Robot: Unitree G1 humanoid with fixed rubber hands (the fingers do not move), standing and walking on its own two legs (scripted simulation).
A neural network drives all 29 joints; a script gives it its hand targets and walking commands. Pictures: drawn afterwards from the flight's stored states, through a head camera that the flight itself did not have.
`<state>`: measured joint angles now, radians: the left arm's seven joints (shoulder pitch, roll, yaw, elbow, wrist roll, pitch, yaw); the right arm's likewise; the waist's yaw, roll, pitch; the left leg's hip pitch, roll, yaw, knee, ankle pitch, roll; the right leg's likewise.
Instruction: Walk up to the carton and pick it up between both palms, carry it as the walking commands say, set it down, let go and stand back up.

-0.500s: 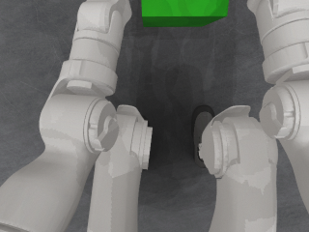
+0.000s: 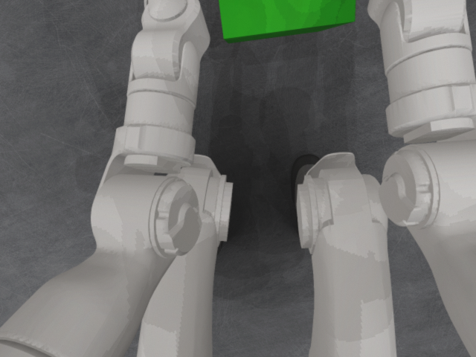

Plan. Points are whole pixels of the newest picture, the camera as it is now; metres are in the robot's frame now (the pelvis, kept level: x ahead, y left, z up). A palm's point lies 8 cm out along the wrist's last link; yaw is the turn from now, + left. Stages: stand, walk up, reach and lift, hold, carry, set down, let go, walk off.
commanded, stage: reach and lift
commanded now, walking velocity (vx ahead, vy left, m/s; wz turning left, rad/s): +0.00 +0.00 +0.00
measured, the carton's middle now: out of the picture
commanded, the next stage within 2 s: none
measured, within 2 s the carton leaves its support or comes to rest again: neither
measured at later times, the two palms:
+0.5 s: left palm out of the picture +0.52 +0.09 -0.08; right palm out of the picture +0.54 -0.14 -0.09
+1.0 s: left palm out of the picture +0.49 +0.09 -0.01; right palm out of the picture +0.51 -0.13 -0.03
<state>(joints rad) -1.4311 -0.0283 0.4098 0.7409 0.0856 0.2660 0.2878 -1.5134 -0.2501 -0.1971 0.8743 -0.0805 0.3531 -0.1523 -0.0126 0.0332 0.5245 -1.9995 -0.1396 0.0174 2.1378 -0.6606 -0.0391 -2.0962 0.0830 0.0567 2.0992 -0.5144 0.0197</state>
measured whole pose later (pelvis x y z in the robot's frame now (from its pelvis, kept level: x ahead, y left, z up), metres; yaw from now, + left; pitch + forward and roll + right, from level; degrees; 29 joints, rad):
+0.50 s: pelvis -0.03 +0.01 +0.04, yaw +0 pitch +27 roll +2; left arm -1.45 -0.09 0.46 0.61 0.10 0.37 0.47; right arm -1.54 -0.17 -0.28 0.83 -0.21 0.43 -0.15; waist 0.00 0.04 0.53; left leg -1.90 -0.14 0.00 1.98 -0.56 -0.04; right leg -1.97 0.08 0.06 1.93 -0.43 0.03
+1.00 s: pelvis -0.04 +0.00 +0.08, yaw -1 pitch +22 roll +3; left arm -1.34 -0.10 0.44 0.58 0.10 0.37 0.44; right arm -1.43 -0.13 -0.25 0.78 -0.14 0.42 -0.20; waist 0.02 0.01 0.52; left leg -1.70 -0.13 -0.01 1.85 -0.53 -0.05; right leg -1.79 0.08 0.07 1.81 -0.40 0.01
